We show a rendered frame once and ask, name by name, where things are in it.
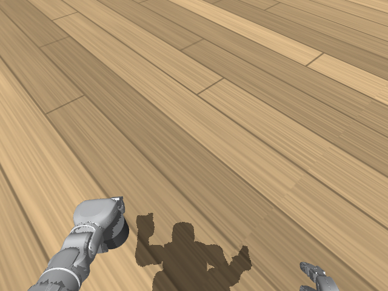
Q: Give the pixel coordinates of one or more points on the left robot hand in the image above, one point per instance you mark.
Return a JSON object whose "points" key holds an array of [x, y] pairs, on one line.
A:
{"points": [[100, 212]]}

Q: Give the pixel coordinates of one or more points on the left robot arm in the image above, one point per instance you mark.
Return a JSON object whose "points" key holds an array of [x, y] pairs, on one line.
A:
{"points": [[70, 267]]}

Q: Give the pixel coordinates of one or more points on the tin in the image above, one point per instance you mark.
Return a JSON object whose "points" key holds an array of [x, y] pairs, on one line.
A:
{"points": [[117, 232]]}

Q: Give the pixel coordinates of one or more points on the right robot hand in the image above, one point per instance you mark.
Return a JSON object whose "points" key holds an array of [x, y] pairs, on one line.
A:
{"points": [[318, 276]]}

